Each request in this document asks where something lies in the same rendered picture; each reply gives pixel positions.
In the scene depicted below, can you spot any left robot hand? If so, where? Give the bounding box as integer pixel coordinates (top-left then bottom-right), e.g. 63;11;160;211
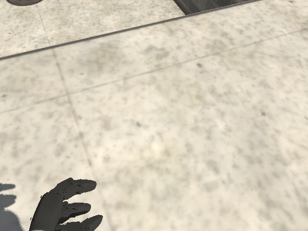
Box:
29;177;103;231

